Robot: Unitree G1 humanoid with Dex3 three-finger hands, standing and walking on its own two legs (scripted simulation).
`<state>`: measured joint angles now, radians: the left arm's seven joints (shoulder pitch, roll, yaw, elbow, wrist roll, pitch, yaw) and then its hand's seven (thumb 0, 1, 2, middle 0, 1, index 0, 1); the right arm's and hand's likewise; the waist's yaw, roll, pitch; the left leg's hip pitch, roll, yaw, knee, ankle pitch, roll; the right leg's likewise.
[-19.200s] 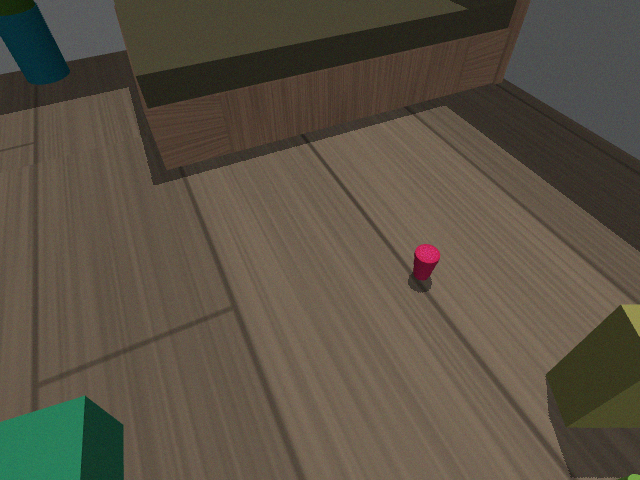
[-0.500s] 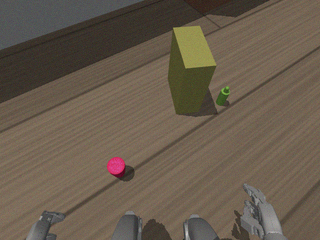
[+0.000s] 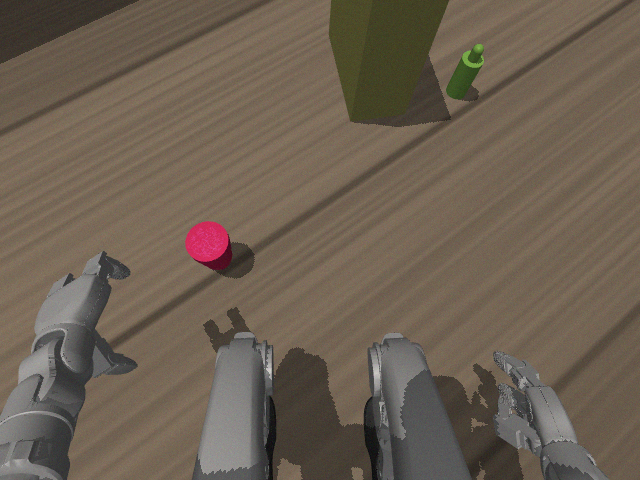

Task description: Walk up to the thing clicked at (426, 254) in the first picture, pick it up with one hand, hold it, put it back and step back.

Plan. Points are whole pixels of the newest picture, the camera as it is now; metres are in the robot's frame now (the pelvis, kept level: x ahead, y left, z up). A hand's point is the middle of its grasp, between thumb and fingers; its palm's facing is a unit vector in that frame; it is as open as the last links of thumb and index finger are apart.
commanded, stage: rise first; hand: left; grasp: from above
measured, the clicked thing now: (213, 250) +0.51 +0.24 -0.45
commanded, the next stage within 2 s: approach in 1.26 s
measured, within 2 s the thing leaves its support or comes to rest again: neither
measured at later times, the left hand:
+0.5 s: hand (144, 279) +0.40 +0.30 -0.25, palm faces -0.46 -0.12 -0.88, open 14.0 cm
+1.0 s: hand (159, 261) +0.45 +0.30 -0.30, palm faces -0.45 -0.02 -0.89, open 14.2 cm
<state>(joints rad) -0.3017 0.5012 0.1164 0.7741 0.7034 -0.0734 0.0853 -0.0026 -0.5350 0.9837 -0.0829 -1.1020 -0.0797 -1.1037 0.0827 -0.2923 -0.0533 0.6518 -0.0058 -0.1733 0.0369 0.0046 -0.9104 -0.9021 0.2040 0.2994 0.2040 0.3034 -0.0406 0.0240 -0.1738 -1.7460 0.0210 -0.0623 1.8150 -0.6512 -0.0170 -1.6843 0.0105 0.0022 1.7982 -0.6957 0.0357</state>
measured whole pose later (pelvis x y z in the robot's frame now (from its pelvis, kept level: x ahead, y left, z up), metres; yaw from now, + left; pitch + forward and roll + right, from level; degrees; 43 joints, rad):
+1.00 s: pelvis -0.03 +0.00 -0.16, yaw -6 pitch +34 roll -8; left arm -0.92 0.81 0.13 1.36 1.27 -0.28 0.31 0.00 -0.55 1.01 -0.08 -1.03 -0.07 -1.03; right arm 0.13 -0.25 0.04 0.73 -0.12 0.00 0.12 0.00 -0.92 -0.90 0.20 0.30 0.20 0.30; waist -0.19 -0.01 -0.06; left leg -2.26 0.01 -0.15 2.32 -0.66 -0.02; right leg -2.16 0.05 -0.05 2.25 -0.70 0.06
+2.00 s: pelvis -0.03 +0.00 -0.17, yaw -8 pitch +35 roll -9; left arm -1.11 0.80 0.06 1.49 1.19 -0.05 0.27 0.00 -0.52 0.97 -0.08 -1.06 -0.09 -1.05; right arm 0.20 -0.28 0.14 0.66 -0.09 0.02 0.12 0.00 -0.92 -0.90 0.20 0.30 0.20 0.30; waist -0.34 0.03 -0.02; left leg -2.30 0.03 -0.17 2.35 -0.67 -0.01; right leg -2.21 0.07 -0.06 2.27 -0.69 0.07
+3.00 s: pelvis -0.03 +0.01 -0.09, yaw -5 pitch +36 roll -8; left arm -1.03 0.81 -0.02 1.21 1.11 -0.16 -0.01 0.00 -0.51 0.98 -0.09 -1.03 -0.10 -1.02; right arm 0.24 -0.28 0.08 0.63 -0.05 0.08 0.08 0.00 -0.92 -0.90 0.20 0.30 0.20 0.30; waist -0.21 0.03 -0.11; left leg -2.11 0.03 -0.12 2.11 -0.63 0.00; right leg -2.01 0.04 -0.04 2.04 -0.66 0.05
